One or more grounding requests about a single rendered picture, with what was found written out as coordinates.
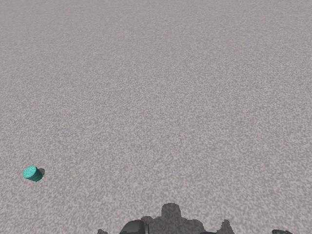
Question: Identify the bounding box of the cup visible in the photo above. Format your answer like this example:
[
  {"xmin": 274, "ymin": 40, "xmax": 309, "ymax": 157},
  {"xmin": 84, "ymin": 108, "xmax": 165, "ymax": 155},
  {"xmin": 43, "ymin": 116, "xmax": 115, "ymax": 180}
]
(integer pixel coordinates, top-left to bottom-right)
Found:
[{"xmin": 23, "ymin": 165, "xmax": 42, "ymax": 181}]

